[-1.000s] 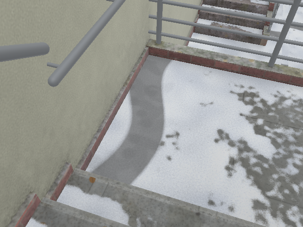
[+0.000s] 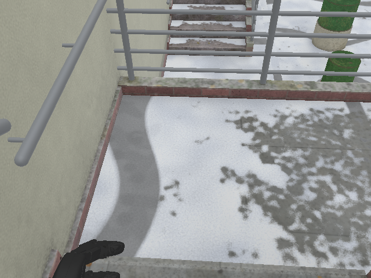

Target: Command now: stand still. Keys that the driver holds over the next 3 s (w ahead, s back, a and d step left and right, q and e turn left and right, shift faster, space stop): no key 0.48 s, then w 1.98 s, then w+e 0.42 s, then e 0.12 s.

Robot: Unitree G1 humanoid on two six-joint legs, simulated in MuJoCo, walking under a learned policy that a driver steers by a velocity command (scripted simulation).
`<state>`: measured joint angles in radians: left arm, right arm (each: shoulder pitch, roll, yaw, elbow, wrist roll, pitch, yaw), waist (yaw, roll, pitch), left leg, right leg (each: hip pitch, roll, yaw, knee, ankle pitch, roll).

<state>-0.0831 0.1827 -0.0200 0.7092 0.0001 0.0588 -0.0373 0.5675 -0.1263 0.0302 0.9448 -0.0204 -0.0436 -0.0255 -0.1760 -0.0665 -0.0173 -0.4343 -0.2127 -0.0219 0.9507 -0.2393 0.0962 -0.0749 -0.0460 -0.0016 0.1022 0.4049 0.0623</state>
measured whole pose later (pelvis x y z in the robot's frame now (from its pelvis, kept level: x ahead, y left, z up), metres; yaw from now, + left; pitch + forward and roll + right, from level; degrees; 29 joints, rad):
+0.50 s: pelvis +0.05 +0.00 -0.10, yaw +1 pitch -2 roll +0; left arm 0.35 0.16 0.00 1.04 0.03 0.01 -0.01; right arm 0.23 -0.19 -0.01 1.02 0.00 0.02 -0.01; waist 0.02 0.01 0.01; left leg -0.26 -0.02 -0.01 0.55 -0.26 0.02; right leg -0.09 0.02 -0.09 0.49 -0.37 -0.04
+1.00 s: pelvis +0.18 +0.02 -0.11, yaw +1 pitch +1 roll +1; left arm 0.22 0.21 0.04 0.95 0.07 -0.05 -0.03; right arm 0.57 -0.15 -0.02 1.17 -0.02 -0.10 -0.02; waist -0.06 -0.03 -0.01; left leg -0.16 -0.08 0.03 0.63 -0.49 0.08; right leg -0.67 -0.07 0.08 0.86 0.20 -0.05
